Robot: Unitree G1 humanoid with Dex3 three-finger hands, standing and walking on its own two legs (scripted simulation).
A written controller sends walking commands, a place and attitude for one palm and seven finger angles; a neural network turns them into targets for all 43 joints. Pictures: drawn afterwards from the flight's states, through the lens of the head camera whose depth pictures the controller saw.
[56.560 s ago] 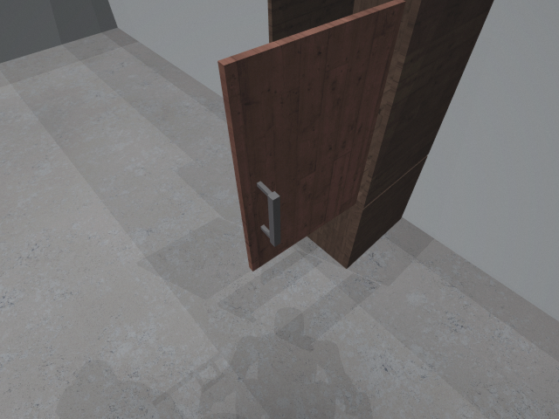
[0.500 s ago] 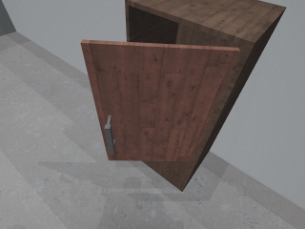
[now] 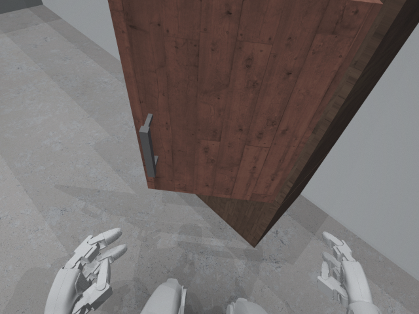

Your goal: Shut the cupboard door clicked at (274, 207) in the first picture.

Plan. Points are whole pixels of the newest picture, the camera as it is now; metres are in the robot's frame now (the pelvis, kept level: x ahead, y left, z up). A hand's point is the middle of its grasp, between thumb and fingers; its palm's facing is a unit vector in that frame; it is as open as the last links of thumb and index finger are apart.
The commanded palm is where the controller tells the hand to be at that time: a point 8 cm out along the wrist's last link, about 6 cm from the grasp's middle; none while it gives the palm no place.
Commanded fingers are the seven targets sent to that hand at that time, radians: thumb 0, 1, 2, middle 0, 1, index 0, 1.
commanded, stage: raise the hand and make a fist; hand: left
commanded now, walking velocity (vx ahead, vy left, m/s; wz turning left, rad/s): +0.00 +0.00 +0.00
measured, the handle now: (150, 147) +0.47 +0.19 +0.00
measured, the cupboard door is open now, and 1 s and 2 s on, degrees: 39 39 39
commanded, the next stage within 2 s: bring the fist close to the handle in 1.50 s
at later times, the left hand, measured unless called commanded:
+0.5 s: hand (101, 246) +0.22 +0.20 +0.04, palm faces +0.09 -0.99 -0.05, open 3.8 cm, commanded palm +0.19 +0.24 +0.03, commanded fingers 0.00 0.90 0.90 -1.04 -1.22 -1.04 -1.22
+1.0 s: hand (101, 254) +0.21 +0.21 +0.01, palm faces -0.03 -1.00 +0.01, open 3.1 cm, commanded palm +0.20 +0.27 +0.03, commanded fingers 0.00 0.90 0.90 -1.30 -1.50 -1.30 -1.50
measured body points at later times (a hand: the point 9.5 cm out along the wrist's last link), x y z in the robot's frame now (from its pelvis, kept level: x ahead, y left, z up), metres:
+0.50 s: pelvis +0.03 +0.00 -0.01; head +0.10 +0.00 +0.43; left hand +0.21 +0.26 +0.05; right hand +0.19 -0.24 -0.11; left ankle +0.08 +0.10 -0.64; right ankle +0.02 -0.08 -0.64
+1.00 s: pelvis +0.00 +0.03 -0.02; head +0.07 +0.06 +0.43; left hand +0.21 +0.26 +0.01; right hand +0.20 -0.19 -0.08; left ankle +0.08 +0.10 -0.64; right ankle +0.02 -0.08 -0.64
